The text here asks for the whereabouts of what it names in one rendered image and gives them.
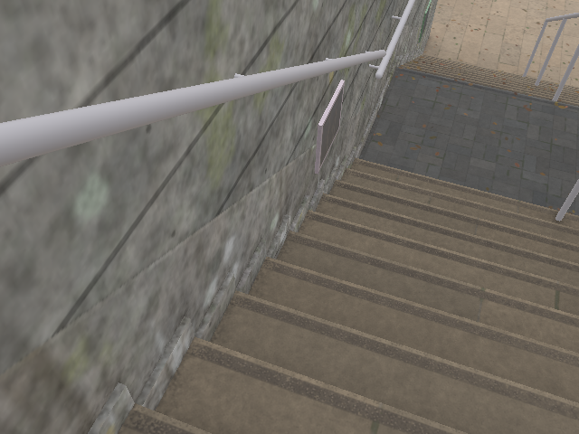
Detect stairs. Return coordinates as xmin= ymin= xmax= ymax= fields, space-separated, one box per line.
xmin=118 ymin=158 xmax=579 ymax=434
xmin=400 ymin=54 xmax=579 ymax=107

